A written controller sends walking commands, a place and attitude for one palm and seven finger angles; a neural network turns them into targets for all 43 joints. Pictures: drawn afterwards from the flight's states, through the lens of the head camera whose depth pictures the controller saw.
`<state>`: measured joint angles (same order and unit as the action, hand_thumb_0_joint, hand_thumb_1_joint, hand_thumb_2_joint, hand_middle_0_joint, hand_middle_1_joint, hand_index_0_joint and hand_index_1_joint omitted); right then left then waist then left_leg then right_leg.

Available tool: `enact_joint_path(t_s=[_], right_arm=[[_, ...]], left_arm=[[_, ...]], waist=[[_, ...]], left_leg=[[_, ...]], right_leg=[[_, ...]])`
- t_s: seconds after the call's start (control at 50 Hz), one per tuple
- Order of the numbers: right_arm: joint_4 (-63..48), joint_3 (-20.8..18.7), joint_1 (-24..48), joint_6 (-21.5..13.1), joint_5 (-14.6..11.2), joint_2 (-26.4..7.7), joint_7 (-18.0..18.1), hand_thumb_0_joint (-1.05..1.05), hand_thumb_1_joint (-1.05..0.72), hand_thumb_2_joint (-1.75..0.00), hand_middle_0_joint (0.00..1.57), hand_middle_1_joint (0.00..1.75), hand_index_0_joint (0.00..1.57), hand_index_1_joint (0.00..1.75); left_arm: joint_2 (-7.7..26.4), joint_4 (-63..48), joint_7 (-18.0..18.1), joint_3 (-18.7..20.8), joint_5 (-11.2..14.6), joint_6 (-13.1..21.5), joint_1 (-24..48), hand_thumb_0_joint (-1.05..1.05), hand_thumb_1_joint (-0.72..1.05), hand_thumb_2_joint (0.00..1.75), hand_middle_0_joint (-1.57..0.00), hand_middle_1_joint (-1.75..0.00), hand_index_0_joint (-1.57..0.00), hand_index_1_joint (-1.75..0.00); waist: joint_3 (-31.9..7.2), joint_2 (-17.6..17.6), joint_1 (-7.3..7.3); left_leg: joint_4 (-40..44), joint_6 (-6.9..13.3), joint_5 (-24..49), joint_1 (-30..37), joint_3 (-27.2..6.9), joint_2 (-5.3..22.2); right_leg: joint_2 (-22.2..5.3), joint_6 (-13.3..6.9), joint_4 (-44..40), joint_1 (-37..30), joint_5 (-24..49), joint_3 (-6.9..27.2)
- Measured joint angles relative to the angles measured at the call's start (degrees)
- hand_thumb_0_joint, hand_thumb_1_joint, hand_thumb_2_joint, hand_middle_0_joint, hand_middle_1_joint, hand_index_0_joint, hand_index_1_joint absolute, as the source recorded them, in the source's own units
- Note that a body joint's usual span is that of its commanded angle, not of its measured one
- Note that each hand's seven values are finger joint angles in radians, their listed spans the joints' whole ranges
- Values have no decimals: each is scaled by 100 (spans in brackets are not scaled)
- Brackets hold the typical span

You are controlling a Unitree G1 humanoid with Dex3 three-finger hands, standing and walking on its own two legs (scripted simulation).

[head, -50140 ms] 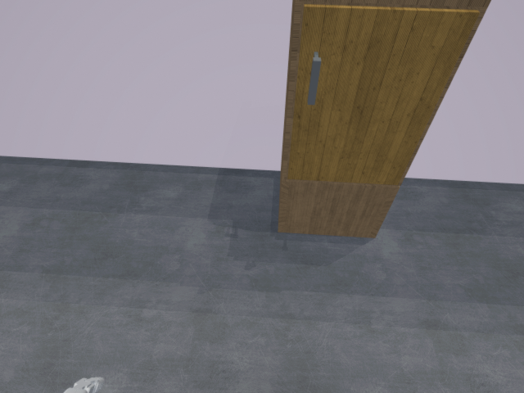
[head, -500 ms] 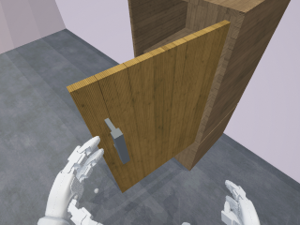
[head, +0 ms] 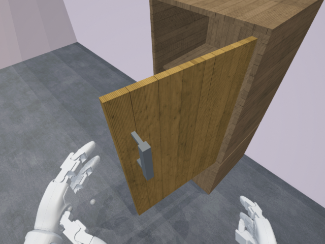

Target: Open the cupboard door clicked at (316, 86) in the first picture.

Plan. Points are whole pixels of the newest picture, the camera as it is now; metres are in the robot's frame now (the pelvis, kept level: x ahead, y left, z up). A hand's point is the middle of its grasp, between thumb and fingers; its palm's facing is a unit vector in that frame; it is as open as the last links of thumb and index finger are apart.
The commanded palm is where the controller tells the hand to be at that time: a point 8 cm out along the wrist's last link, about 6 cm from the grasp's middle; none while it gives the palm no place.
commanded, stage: draw the hand back to the body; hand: left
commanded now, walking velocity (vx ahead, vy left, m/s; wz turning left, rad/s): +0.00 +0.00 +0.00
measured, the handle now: (142, 156) +0.30 +0.08 +0.08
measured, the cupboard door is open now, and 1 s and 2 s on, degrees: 81 81 81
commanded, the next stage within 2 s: step back with the hand held close in 1.26 s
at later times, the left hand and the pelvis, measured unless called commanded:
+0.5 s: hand (43, 183) +0.19 +0.23 +0.15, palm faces +0.29 -0.89 -0.35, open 13.7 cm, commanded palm +0.15 +0.27 +0.18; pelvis +0.02 +0.02 +0.04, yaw +0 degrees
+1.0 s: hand (9, 153) +0.21 +0.27 +0.21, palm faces +0.47 -0.79 -0.40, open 8.0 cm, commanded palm +0.16 +0.30 +0.22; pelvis +0.02 +0.00 +0.05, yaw -1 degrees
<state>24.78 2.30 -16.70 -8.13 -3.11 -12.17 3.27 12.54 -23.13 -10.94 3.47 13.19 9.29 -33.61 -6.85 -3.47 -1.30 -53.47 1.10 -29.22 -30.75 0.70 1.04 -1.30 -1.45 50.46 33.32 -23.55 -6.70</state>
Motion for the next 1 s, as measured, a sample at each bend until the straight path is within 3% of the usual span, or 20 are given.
enact_joint_path(t_s=[0.2,0.24,0.3,0.36,0.44,0.68,1.0], right_arm=[[181,25,34,-236,-23,-109,16,2,-91,-90,20,30,20,30],[207,13,29,-223,31,-95,95,2,-91,-90,20,30,20,30],[255,13,57,-166,101,-53,161,2,-91,-90,20,30,20,30],[331,21,80,-104,149,-23,182,2,-91,-90,20,30,20,30],[504,52,137,-64,197,-17,185,2,-91,-90,20,30,20,30],[877,26,361,-5,266,-11,85,2,-91,-90,20,30,20,30],[1091,-145,512,164,246,-112,33,2,-91,-90,20,30,20,30]], left_arm=[[169,-237,-167,320,142,-344,-60,-1,-47,31,-15,-30,-16,-30],[328,-373,277,293,-280,-507,-27,-1,-44,33,-15,-30,-16,-30],[377,-555,1009,277,-732,-705,-147,-1,-37,36,-16,-30,-16,-30],[352,-629,1406,284,-962,-813,-246,-1,-28,39,-16,-30,-17,-30],[393,-558,1648,355,-1097,-850,-192,-1,-16,45,-16,-30,-17,-30],[541,-364,1770,922,-1116,-758,254,0,25,62,-18,-30,-19,-30],[656,-63,1794,1640,-999,-615,719,1,77,85,-20,-30,-21,-30]], waist=[[71,3,-83],[97,27,-158],[165,22,-152],[244,18,-167],[378,15,-213],[615,-26,-287],[730,-83,-312]], left_leg=[[358,73,113,445,-2,-40],[494,80,152,601,31,-39],[818,98,273,913,64,-60],[1165,111,413,1227,99,-87],[1581,130,585,1612,121,-130],[2473,116,952,2406,171,-173],[2902,24,1155,2780,179,-94]], right_leg=[[-11,87,-441,-497,155,-1],[0,95,-570,-638,202,31],[-1,126,-879,-938,322,64],[-6,147,-1200,-1235,452,97],[-25,171,-1573,-1602,602,119],[-16,179,-2330,-2323,903,170],[85,87,-2695,-2656,1068,173]])
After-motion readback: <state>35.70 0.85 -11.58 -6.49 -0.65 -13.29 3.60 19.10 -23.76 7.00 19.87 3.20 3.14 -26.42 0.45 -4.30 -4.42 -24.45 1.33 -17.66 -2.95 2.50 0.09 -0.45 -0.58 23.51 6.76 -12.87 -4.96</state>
